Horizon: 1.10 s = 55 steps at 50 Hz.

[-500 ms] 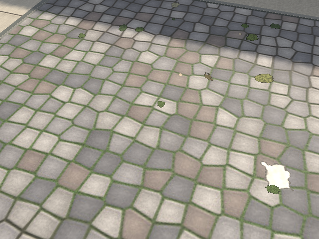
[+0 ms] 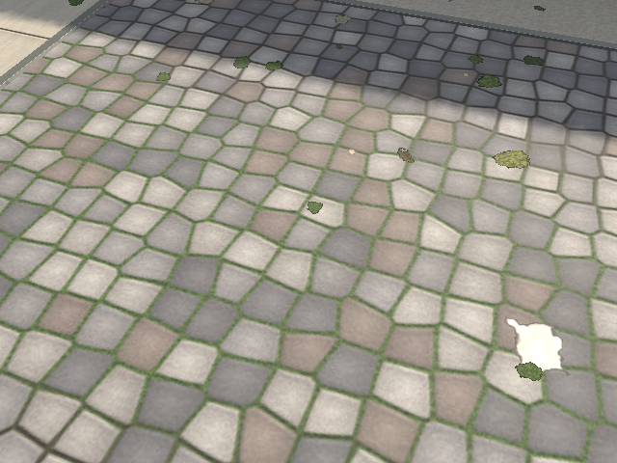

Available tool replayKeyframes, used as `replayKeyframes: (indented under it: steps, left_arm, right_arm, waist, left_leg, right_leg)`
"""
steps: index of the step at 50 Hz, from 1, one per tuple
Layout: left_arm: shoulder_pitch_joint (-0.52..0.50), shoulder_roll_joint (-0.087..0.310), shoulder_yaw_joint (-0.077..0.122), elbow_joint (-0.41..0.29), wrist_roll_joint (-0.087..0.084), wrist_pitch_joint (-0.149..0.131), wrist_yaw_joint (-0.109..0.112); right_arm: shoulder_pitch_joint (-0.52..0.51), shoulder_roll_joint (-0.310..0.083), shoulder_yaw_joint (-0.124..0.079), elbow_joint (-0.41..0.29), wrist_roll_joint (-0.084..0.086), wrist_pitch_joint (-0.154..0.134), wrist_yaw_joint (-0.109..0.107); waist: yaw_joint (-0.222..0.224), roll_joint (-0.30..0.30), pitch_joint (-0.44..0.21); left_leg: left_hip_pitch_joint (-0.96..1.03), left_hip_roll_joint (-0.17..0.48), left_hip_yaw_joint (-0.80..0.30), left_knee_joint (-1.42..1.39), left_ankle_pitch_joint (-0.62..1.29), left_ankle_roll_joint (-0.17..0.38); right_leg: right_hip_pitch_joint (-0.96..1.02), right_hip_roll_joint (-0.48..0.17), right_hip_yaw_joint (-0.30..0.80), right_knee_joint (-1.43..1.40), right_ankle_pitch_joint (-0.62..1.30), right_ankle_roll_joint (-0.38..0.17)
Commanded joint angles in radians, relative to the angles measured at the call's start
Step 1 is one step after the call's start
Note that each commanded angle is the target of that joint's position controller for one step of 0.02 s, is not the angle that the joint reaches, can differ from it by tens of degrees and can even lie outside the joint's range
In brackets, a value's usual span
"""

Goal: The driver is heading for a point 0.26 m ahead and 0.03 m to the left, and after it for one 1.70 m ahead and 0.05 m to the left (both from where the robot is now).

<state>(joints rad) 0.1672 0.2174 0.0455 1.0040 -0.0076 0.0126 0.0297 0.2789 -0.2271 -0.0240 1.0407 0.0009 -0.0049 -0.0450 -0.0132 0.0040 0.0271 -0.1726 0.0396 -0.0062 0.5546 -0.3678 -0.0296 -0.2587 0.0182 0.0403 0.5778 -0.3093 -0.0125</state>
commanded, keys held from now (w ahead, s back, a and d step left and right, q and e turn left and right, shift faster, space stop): w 0.12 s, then no key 0.88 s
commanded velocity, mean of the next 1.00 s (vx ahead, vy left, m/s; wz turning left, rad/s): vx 0.09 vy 0.00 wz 0.00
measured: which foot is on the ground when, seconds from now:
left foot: down 0.00-0.42, up 0.44-0.64, down 0.66-1.00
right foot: down 0.00-0.20, up 0.22-0.38, down 0.40-1.00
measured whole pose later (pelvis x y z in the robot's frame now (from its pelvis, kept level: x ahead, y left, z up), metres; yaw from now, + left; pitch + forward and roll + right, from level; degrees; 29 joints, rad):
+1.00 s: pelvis +0.12 +0.02 +0.01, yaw +1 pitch -1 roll +0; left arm 0.14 0.23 0.03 1.11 -0.01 0.01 0.03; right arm 0.24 -0.20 -0.03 1.07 0.00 -0.01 -0.04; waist 0.00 0.00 0.05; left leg -0.14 0.02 0.01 0.48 -0.32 -0.01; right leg -0.20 0.00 -0.02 0.49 -0.27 -0.01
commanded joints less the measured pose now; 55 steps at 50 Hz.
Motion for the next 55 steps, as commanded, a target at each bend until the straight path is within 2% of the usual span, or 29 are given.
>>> replayKeyframes:
  steps: [1,5,7,8,9,10,11,12,13,14,16,18,19,20,21,22,23,24,26,29,31,32,33,34,35,36,39,42,55]
  left_arm:
    - [0.007,0.133,0.028,-0.026,-0.010,-0.021,0.002]
    - [0.057,0.145,0.035,-0.012,-0.025,-0.065,-0.014]
    - [0.016,0.134,0.030,-0.025,-0.023,-0.074,-0.018]
    - [-0.024,0.117,0.024,-0.039,-0.019,-0.077,-0.018]
    - [-0.041,0.093,0.016,-0.050,-0.012,-0.085,-0.016]
    - [-0.057,0.075,0.012,-0.056,-0.004,-0.098,-0.016]
    - [-0.074,0.083,0.012,-0.061,-0.001,-0.106,-0.018]
    - [-0.103,0.083,0.012,-0.068,-0.002,-0.103,-0.020]
    - [-0.123,0.071,0.009,-0.077,-0.009,-0.095,-0.022]
    - [-0.135,0.060,0.004,-0.081,-0.016,-0.088,-0.026]
    - [-0.128,0.049,-0.001,-0.070,-0.031,-0.082,-0.031]
    - [-0.008,0.053,0.006,-0.016,-0.023,-0.068,-0.037]
    - [0.038,0.090,0.020,-0.002,-0.013,-0.056,-0.032]
    - [0.087,0.149,0.038,0.003,-0.006,-0.045,-0.019]
    - [0.127,0.200,0.046,0.009,0.006,-0.034,-0.009]
    - [0.150,0.144,0.024,0.029,0.016,-0.032,-0.010]
    - [0.096,0.113,0.008,0.025,0.013,-0.044,-0.016]
    - [0.032,0.120,0.006,0.015,0.011,-0.054,-0.020]
    - [-0.064,0.129,0.001,-0.011,0.011,-0.068,-0.021]
    - [-0.112,0.134,-0.001,-0.009,0.013,-0.052,-0.009]
    - [-0.127,0.132,-0.003,-0.005,-0.005,-0.039,-0.008]
    - [-0.097,0.120,-0.004,0.007,-0.014,-0.039,-0.014]
    - [-0.070,0.109,-0.006,0.018,-0.003,-0.038,-0.018]
    - [-0.049,0.073,-0.010,0.022,0.010,-0.030,-0.016]
    - [-0.068,0.083,-0.010,0.028,0.018,-0.025,-0.011]
    - [-0.071,0.097,-0.006,0.031,0.013,-0.025,-0.006]
    - [-0.044,0.108,-0.003,0.047,0.004,-0.027,0.001]
    - [-0.037,0.098,-0.004,0.059,0.001,-0.025,0.000]
    - [-0.005,0.102,-0.002,0.095,0.002,-0.007,0.010]
  right_arm:
    - [0.034,-0.098,-0.017,-0.042,0.010,-0.021,-0.007]
    - [0.060,-0.067,-0.014,-0.053,0.017,-0.071,0.012]
    - [0.089,-0.054,-0.011,-0.050,0.018,-0.087,0.021]
    - [0.118,-0.063,-0.014,-0.042,0.014,-0.090,0.021]
    - [0.159,-0.104,-0.023,-0.031,0.015,-0.090,0.021]
    - [0.234,-0.156,-0.037,-0.011,0.016,-0.088,0.024]
    - [0.264,-0.158,-0.035,-0.006,0.007,-0.081,0.025]
    - [0.264,-0.133,-0.027,-0.006,-0.001,-0.078,0.024]
    - [0.254,-0.126,-0.023,-0.010,-0.004,-0.073,0.020]
    - [0.225,-0.138,-0.026,-0.021,0.002,-0.064,0.016]
    - [0.129,-0.145,-0.025,-0.048,0.008,-0.035,0.005]
    - [0.097,-0.162,-0.028,-0.045,0.011,-0.014,0.001]
    - [0.112,-0.161,-0.029,-0.037,0.014,-0.018,0.002]
    - [0.129,-0.147,-0.028,-0.033,0.002,-0.030,0.003]
    - [0.160,-0.084,-0.011,-0.040,-0.022,-0.039,-0.001]
    - [0.189,-0.016,0.003,-0.028,-0.015,-0.034,-0.006]
    - [0.152,-0.015,0.001,-0.040,0.005,-0.025,-0.009]
    - [0.118,-0.034,-0.006,-0.045,0.014,-0.018,-0.010]
    - [0.087,-0.048,-0.015,-0.042,0.010,-0.004,-0.016]
    - [0.107,-0.024,-0.010,-0.020,0.007,0.004,-0.019]
    - [0.137,-0.028,-0.012,0.010,0.001,0.011,-0.014]
    - [0.114,-0.060,-0.016,0.003,-0.017,0.018,-0.009]
    - [0.082,-0.089,-0.017,-0.020,-0.020,0.027,-0.008]
    - [0.047,-0.127,-0.024,-0.015,-0.006,0.027,-0.004]
    - [0.013,-0.107,-0.023,-0.022,-0.001,0.018,0.000]
    - [-0.003,-0.093,-0.021,-0.021,-0.006,0.007,0.001]
    - [0.011,-0.086,-0.027,-0.009,-0.010,-0.021,0.004]
    - [0.019,-0.073,-0.025,0.003,-0.004,-0.020,0.006]
    - [0.023,-0.065,-0.024,0.023,-0.003,-0.012,0.005]
  waist:
    - [0.011,-0.041,0.102]
    - [0.016,-0.083,0.096]
    - [-0.010,-0.082,0.094]
    - [-0.027,-0.043,0.089]
    - [-0.032,0.054,0.072]
    - [-0.053,0.186,0.045]
    - [-0.064,0.224,0.039]
    - [-0.066,0.223,0.053]
    - [-0.059,0.181,0.059]
    - [-0.052,0.148,0.059]
    - [-0.021,0.134,0.040]
    - [0.044,0.164,-0.020]
    - [0.067,0.150,-0.046]
    - [0.083,0.079,-0.098]
    - [0.072,-0.076,-0.163]
    - [0.073,-0.190,-0.231]
    - [0.052,-0.176,-0.167]
    - [0.037,-0.146,-0.109]
    - [0.007,-0.097,-0.058]
    - [-0.032,-0.099,-0.062]
    - [-0.060,-0.084,-0.068]
    - [-0.042,-0.058,-0.056]
    - [-0.011,-0.022,-0.036]
    - [0.038,0.083,0.014]
    - [0.023,0.063,0.064]
    - [0.020,0.043,0.074]
    - [0.015,0.041,0.002]
    - [0.013,0.034,-0.032]
    - [0.017,0.005,-0.008]
  left_leg:
    - [-0.184,-0.020,0.013,-0.082,-0.317,0.070]
    - [-0.214,-0.014,0.001,-0.004,-0.221,0.098]
    - [-0.146,-0.022,-0.004,-0.022,-0.135,0.115]
    - [-0.081,-0.017,-0.028,-0.064,-0.069,0.127]
    - [-0.013,0.018,-0.099,-0.103,0.072,0.146]
    - [0.094,0.107,-0.232,-0.146,0.301,0.185]
    - [0.158,0.219,-0.344,-0.161,0.577,0.230]
    - [0.206,0.286,-0.392,-0.168,0.760,0.261]
    - [0.247,0.313,-0.398,-0.160,0.833,0.273]
    - [0.268,0.299,-0.354,-0.151,0.843,0.257]
    - [0.164,0.212,-0.214,-0.158,0.838,0.178]
    - [0.032,0.135,-0.104,-0.126,0.859,0.128]
    - [0.009,0.105,-0.080,-0.095,0.843,0.099]
    - [-0.038,0.064,-0.052,-0.042,0.673,0.052]
    - [-0.119,-0.019,0.000,0.097,0.275,-0.006]
    - [-0.107,-0.032,-0.027,0.278,-0.183,-0.045]
    - [-0.152,-0.021,-0.064,0.379,-0.342,-0.059]
    - [-0.199,-0.006,-0.070,0.431,-0.350,-0.060]
    - [-0.205,0.026,-0.063,0.366,-0.269,-0.060]
    - [-0.055,0.015,-0.014,0.092,-0.113,-0.059]
    - [0.075,-0.013,0.029,-0.132,0.172,-0.036]
    - [0.108,0.004,-0.002,-0.159,0.282,-0.019]
    - [0.111,0.047,-0.035,-0.175,0.313,0.005]
    - [-0.029,0.038,-0.027,-0.151,0.164,0.043]
    - [-0.093,0.019,-0.023,-0.161,0.079,0.055]
    - [-0.089,0.016,-0.018,-0.162,0.118,0.046]
    - [-0.014,0.017,-0.016,-0.142,0.325,0.032]
    - [0.008,0.013,-0.011,-0.134,0.361,0.036]
    - [-0.017,0.004,-0.001,-0.152,0.331,0.042]
  right_leg:
    - [-0.060,-0.048,0.080,-0.173,-0.456,-0.081]
    - [-0.029,-0.136,0.223,-0.210,-0.453,-0.140]
    - [-0.068,-0.133,0.221,-0.199,-0.344,-0.141]
    - [-0.106,-0.082,0.139,-0.134,-0.192,-0.114]
    - [-0.151,0.001,0.009,0.007,-0.009,-0.072]
    - [-0.229,0.058,-0.086,0.186,0.131,-0.022]
    - [-0.314,0.035,-0.093,0.269,0.035,0.001]
    - [-0.403,0.012,-0.075,0.351,-0.242,0.007]
    - [-0.462,-0.024,-0.051,0.402,-0.322,0.009]
    - [-0.478,-0.050,-0.049,0.364,-0.316,0.008]
    - [-0.279,-0.042,-0.084,0.128,-0.123,0.006]
    - [0.047,0.035,-0.144,-0.055,0.214,0.001]
    - [0.154,0.040,-0.123,-0.114,0.318,-0.013]
    - [0.282,-0.036,-0.033,-0.106,0.555,-0.040]
    - [0.390,-0.189,0.124,-0.078,0.856,-0.124]
    - [0.367,-0.348,0.285,-0.128,0.968,-0.259]
    - [0.294,-0.362,0.316,-0.163,0.897,-0.290]
    - [0.238,-0.332,0.270,-0.176,0.789,-0.272]
    - [0.145,-0.281,0.189,-0.202,0.700,-0.230]
    - [0.059,-0.213,0.107,-0.211,0.611,-0.195]
    - [0.012,-0.169,0.064,-0.194,0.468,-0.160]
    - [-0.013,-0.141,0.054,-0.200,0.318,-0.115]
    - [-0.041,-0.108,0.032,-0.209,0.128,-0.075]
    - [0.011,-0.037,-0.037,-0.236,0.000,-0.039]
    - [0.044,-0.028,-0.040,-0.214,0.013,-0.018]
    - [0.042,-0.028,-0.037,-0.194,0.068,-0.020]
    - [0.078,-0.042,-0.033,-0.146,0.297,-0.037]
    - [0.105,-0.046,-0.034,-0.133,0.332,-0.036]
    - [0.119,-0.050,-0.032,-0.138,0.317,-0.021]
